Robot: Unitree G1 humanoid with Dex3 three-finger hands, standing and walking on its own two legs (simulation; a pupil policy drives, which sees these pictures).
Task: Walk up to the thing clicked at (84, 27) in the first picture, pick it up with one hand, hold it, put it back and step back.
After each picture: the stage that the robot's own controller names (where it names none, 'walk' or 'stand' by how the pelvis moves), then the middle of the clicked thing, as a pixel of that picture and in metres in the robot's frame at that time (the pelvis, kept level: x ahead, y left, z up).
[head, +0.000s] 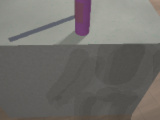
stand; (82, 7) +0.65 +0.01 +0.14
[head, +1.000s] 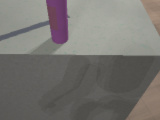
rise first; (57, 11) +0.55 +0.14 +0.17
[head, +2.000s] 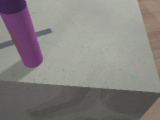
rise first; (23, 33) +0.42 +0.20 +0.17
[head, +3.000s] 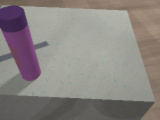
stand; (22, 48) +0.40 +0.20 +0.14
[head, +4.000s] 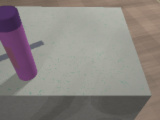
stand; (18, 48) +0.40 +0.22 +0.14
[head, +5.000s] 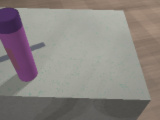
stand; (18, 50) +0.40 +0.22 +0.14
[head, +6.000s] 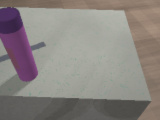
stand; (19, 49) +0.40 +0.22 +0.14
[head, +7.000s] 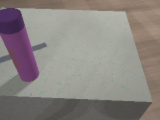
rise first; (20, 50) +0.40 +0.21 +0.14
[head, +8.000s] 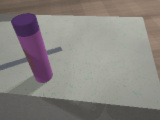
rise first; (35, 52) +0.40 +0.20 +0.14
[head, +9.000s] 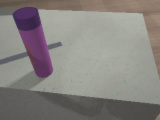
go down; (36, 46) +0.41 +0.20 +0.14
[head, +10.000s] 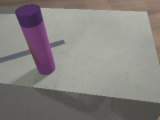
go down; (39, 44) +0.42 +0.20 +0.15
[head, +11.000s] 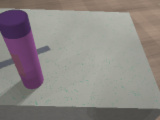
go down; (25, 55) +0.37 +0.18 +0.16
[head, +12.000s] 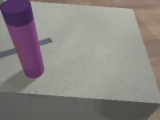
close in; (27, 44) +0.41 +0.18 +0.16
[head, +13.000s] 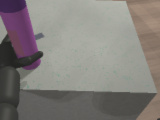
close; (21, 34) +0.43 +0.19 +0.18
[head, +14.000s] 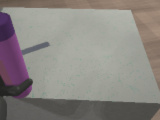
lift; (10, 61) +0.33 +0.21 +0.18
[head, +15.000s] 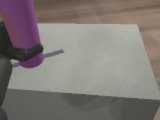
lift; (20, 20) +0.31 +0.16 +0.34
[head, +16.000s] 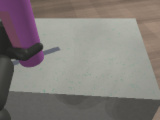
hold; (18, 20) +0.33 +0.16 +0.32
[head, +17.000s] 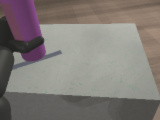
hold; (21, 13) +0.33 +0.16 +0.35
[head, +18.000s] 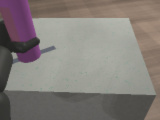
crouch; (17, 17) +0.38 +0.18 +0.30
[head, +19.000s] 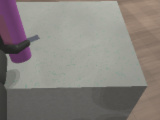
lower; (9, 23) +0.46 +0.21 +0.20
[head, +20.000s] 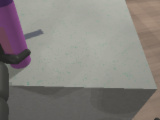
lower; (9, 31) +0.43 +0.22 +0.18
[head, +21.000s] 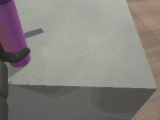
lower; (9, 29) +0.44 +0.22 +0.19
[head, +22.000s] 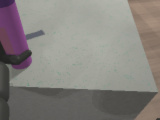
lower; (10, 32) +0.43 +0.22 +0.18
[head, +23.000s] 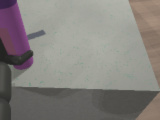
lower; (12, 32) +0.43 +0.21 +0.18
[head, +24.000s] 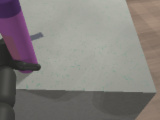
withdraw; (17, 38) +0.41 +0.20 +0.18
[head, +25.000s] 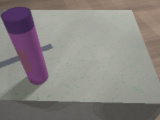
sink last; (29, 51) +0.38 +0.18 +0.17
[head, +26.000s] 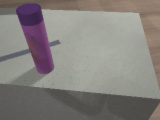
stand; (38, 43) +0.43 +0.19 +0.15
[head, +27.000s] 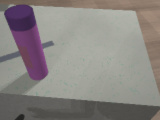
stand; (30, 48) +0.39 +0.19 +0.15
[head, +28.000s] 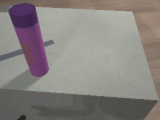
stand; (32, 45) +0.42 +0.19 +0.15
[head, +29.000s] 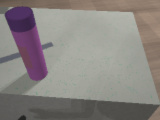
stand; (30, 48) +0.40 +0.19 +0.15
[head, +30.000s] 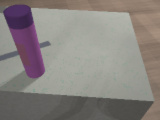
walk; (28, 46) +0.41 +0.19 +0.15
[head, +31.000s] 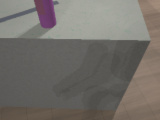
walk; out of the picture +0.62 +0.18 +0.16
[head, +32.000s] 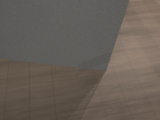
walk; out of the picture +1.01 +0.15 +0.17
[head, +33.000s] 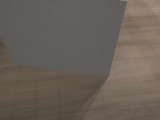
stand; out of the picture +1.12 +0.15 +0.16
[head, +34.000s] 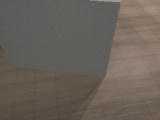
stand; out of the picture +1.14 +0.17 +0.14
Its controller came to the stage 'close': yes
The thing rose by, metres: 0.20
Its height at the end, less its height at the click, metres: +0.00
